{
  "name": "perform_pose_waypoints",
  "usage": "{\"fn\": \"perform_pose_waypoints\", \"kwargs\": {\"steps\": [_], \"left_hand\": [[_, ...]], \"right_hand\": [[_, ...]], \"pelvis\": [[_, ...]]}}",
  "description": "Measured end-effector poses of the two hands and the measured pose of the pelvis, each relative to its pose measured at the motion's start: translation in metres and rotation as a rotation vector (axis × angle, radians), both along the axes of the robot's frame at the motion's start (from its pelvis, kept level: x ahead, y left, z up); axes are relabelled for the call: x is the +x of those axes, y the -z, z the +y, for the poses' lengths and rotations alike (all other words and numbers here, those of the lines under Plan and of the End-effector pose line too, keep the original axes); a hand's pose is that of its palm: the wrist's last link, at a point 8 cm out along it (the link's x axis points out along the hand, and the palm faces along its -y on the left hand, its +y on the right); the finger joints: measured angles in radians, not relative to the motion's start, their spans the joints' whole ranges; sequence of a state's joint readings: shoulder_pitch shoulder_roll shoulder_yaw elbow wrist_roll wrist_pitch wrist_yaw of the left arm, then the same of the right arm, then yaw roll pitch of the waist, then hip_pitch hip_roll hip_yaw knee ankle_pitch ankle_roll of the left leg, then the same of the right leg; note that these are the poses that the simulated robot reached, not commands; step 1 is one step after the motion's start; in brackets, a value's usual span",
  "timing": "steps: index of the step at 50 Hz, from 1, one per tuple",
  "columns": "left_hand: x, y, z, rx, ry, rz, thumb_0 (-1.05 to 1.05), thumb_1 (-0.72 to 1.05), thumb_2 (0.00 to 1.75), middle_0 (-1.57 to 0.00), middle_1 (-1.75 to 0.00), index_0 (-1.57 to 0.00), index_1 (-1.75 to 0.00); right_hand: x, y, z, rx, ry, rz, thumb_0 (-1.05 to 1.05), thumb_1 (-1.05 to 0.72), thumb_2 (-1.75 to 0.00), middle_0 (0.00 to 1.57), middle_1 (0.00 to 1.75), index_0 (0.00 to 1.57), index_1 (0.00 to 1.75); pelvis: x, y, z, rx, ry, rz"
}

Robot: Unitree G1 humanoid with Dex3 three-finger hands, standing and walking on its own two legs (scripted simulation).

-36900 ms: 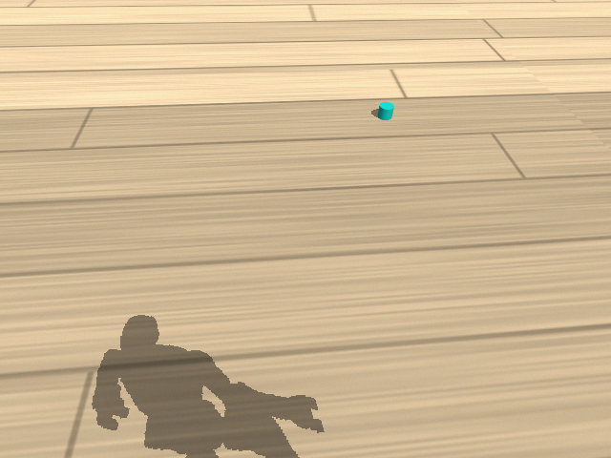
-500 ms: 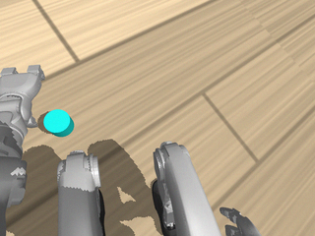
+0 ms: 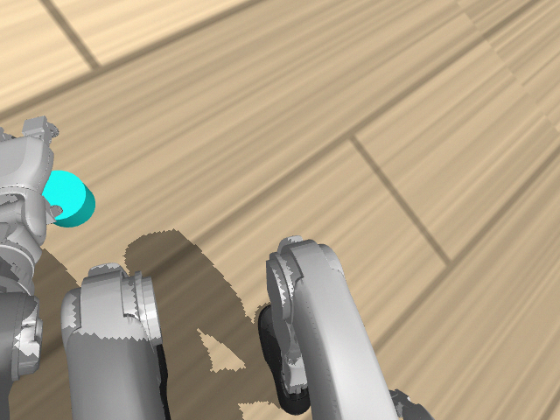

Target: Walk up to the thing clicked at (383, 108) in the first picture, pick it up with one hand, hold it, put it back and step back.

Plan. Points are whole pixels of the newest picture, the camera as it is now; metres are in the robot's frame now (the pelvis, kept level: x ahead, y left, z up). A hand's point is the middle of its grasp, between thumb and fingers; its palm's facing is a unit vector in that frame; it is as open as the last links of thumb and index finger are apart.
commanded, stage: home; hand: left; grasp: from above
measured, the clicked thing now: (64, 200) +0.46 +0.27 -0.29
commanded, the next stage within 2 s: none
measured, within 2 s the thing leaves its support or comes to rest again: neither
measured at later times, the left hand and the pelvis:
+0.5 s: hand out of the picture +0.31 +0.25 +0.06, palm faces -0.10 -0.86 -0.50, open 7.5 cm; pelvis +0.01 +0.00 +0.18, yaw +5 degrees
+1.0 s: hand out of the picture +0.24 +0.22 +0.28, palm faces +0.22 -0.95 -0.21, open 7.4 cm; pelvis +0.07 +0.01 +0.35, yaw +9 degrees
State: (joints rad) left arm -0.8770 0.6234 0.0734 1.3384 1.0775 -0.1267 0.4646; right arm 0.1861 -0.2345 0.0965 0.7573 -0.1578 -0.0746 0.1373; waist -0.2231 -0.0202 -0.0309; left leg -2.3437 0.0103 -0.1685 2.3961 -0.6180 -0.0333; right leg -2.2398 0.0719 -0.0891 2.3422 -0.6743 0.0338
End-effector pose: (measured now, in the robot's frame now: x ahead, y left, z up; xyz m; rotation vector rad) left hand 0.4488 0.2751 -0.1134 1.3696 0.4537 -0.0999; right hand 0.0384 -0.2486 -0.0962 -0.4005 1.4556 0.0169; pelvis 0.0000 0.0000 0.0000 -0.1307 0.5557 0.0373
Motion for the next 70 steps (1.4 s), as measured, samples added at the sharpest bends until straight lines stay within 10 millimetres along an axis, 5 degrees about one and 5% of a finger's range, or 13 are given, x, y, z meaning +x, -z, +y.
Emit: {"fn": "perform_pose_waypoints", "kwargs": {"steps": [5, 10, 20, 31, 42, 56, 62, 70], "left_hand": [[-0.008, -0.033, 0.002, -0.101, -0.149, 0.007, 0.0, 0.03, 0.98, -0.26, -0.67, -0.24, -0.69], [-0.032, -0.085, 0.006, -0.239, -0.25, 0.026, 0.0, 0.27, 1.0, -0.26, -0.6, -0.24, -0.61], [-0.113, -0.176, 0.011, -0.566, -0.395, 0.077, 0.01, 0.73, 0.96, -0.24, -0.41, -0.23, -0.42], [-0.182, -0.255, 0.007, -0.845, -0.652, 0.069, 0.01, 0.88, 0.91, -0.22, -0.31, -0.21, -0.31], [-0.215, -0.351, -0.005, -1.004, -0.842, 0.082, 0.01, 0.9, 0.9, -0.21, -0.3, -0.2, -0.3], [-0.245, -0.46, -0.01, -1.033, -0.853, 0.046, 0.01, 0.91, 0.9, -0.21, -0.3, -0.2, -0.3], [-0.257, -0.481, -0.01, -1.033, -0.849, 0.033, 0.01, 0.91, 0.9, -0.21, -0.3, -0.2, -0.3], [-0.267, -0.48, -0.012, -1.047, -0.863, 0.044, 0.01, 0.91, 0.9, -0.21, -0.3, -0.2, -0.3]], "right_hand": [[0.019, -0.007, 0.01, 0.061, 0.048, -0.053, 0.0, -0.89, -0.9, 0.2, 0.3, 0.2, 0.3], [0.049, -0.036, 0.012, 0.095, 0.08, -0.132, 0.0, -0.9, -0.9, 0.2, 0.3, 0.2, 0.3], [0.136, -0.133, 0.005, 0.055, -0.001, -0.369, 0.0, -0.9, -0.9, 0.2, 0.3, 0.2, 0.3], [0.209, -0.233, 0.028, 0.062, -0.063, -0.614, 0.0, -0.91, -0.9, 0.2, 0.3, 0.2, 0.3], [0.218, -0.319, 0.06, 0.108, -0.023, -0.682, 0.01, -0.9, -0.9, 0.2, 0.3, 0.2, 0.3], [0.217, -0.406, 0.047, 0.043, 0.036, -0.792, 0.01, -0.9, -0.9, 0.2, 0.3, 0.2, 0.3], [0.23, -0.425, 0.049, 0.051, 0.019, -0.871, 0.01, -0.9, -0.9, 0.2, 0.3, 0.2, 0.3], [0.245, -0.435, 0.057, 0.083, -0.034, -0.933, 0.01, -0.9, -0.9, 0.2, 0.3, 0.2, 0.3]], "pelvis": [[0.005, -0.021, 0.0, 0.006, -0.007, 0.03], [0.009, -0.06, 0.0, 0.016, -0.021, 0.048], [0.012, -0.143, 0.001, 0.029, -0.048, 0.013], [0.022, -0.218, 0.001, 0.046, -0.087, -0.068], [0.051, -0.303, 0.003, 0.068, -0.119, -0.169], [0.085, -0.376, 0.013, 0.099, -0.139, -0.314], [0.089, -0.386, 0.014, 0.109, -0.145, -0.353], [0.087, -0.388, 0.012, 0.116, -0.153, -0.374]]}}
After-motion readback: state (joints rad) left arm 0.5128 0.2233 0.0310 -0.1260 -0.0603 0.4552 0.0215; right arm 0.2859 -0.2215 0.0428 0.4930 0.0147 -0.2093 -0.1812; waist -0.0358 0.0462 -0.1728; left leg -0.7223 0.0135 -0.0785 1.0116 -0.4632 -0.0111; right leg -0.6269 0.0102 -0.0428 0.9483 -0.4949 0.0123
